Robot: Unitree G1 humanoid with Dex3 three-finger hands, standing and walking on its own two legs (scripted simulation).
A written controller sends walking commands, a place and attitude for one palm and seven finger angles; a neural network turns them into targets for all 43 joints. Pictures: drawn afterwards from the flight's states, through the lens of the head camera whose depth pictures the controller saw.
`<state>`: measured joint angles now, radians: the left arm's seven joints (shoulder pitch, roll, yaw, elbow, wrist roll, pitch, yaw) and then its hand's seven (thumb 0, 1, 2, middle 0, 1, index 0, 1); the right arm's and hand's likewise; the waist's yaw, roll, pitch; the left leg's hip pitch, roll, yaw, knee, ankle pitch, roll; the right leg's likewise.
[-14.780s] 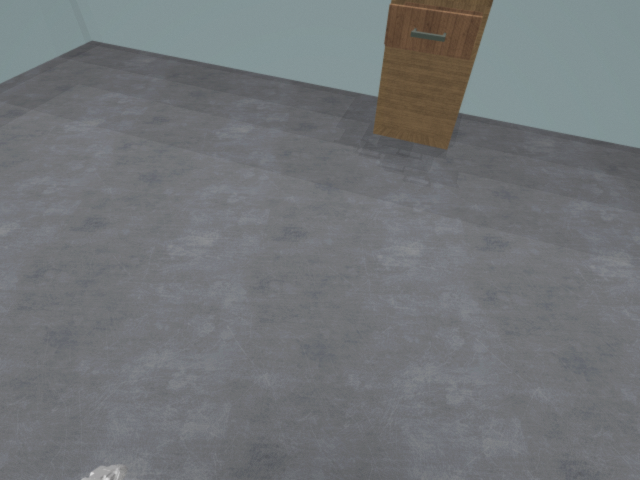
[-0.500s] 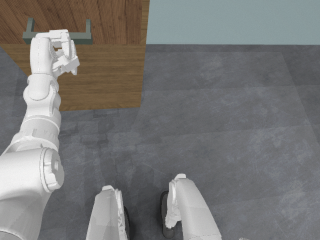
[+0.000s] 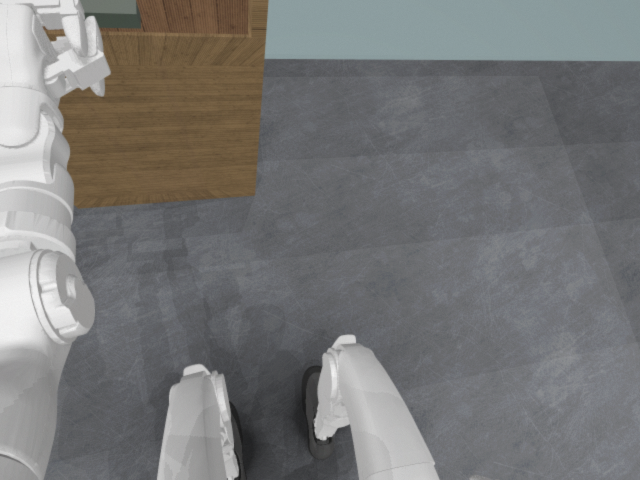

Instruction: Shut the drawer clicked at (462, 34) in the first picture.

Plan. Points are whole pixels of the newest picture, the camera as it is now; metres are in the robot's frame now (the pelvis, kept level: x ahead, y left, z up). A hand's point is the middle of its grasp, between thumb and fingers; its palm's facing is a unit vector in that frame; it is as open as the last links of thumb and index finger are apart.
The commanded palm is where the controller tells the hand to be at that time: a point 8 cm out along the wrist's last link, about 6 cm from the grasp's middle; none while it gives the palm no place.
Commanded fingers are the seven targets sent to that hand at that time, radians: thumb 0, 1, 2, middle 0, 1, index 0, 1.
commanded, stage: push the drawer shut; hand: left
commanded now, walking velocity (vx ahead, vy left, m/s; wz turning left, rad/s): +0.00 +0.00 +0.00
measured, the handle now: out of the picture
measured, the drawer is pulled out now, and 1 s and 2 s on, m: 0.00 0.00 0.00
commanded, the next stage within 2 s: pull the fist back off the drawer in 0.36 s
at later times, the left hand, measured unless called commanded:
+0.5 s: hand (80, 45) +0.58 +0.19 +0.05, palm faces +0.03 -1.00 -0.06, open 3.4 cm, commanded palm +0.63 +0.18 +0.05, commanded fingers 0.00 0.90 0.90 -1.40 -1.60 -1.40 -1.60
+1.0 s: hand (90, 52) +0.58 +0.18 +0.05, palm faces +0.03 -1.00 -0.03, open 3.2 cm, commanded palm +0.56 +0.18 +0.05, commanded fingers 0.00 0.90 0.90 -1.40 -1.60 -1.40 -1.60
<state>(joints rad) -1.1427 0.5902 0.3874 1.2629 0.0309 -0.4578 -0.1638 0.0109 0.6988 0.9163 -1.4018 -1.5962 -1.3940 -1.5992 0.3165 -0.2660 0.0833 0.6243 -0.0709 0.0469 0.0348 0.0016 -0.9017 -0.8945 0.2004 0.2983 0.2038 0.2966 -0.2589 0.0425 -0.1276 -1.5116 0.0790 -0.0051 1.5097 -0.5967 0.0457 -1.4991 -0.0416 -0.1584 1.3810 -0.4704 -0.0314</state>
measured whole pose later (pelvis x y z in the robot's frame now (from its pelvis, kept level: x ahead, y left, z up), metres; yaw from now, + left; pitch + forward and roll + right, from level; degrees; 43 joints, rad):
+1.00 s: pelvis -0.01 +0.01 +0.00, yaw +1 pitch +34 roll -7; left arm -1.18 0.59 0.35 1.23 0.05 -0.37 -0.11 0.03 0.66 0.88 -1.40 -1.60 -1.39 -1.60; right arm 0.37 -0.25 0.10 0.63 -0.08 0.03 0.06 0.00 -0.90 -0.89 0.20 0.30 0.20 0.30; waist -0.29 0.05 -0.13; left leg -1.55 0.06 -0.02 1.51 -0.57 0.06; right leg -1.52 -0.02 -0.14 1.37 -0.45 -0.02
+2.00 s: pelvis +0.08 +0.00 +0.15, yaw +4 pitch +6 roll -1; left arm 0.05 0.29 0.08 0.14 -0.06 -0.07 0.08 0.02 0.90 0.90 -1.40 -1.60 -1.39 -1.60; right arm 0.20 -0.23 0.04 0.50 0.04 0.05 -0.08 0.01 -0.90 -0.90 0.20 0.30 0.20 0.30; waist 0.00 0.04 -0.06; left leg -0.38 0.01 0.04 0.69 -0.41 0.03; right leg -0.41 -0.01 -0.07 0.65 -0.34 -0.01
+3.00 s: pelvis +0.05 +0.00 +0.18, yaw +3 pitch -1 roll -1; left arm 0.58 0.34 0.34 -0.46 -0.04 -0.21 0.12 0.01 0.89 0.90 -1.41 -1.60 -1.40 -1.60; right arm 0.21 -0.24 0.00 0.59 -0.01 -0.07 -0.06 0.01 -0.90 -0.89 0.20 0.30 0.20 0.30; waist 0.00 0.06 0.01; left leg -0.17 0.01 0.07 0.44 -0.26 0.03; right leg -0.21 0.00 -0.05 0.40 -0.18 -0.01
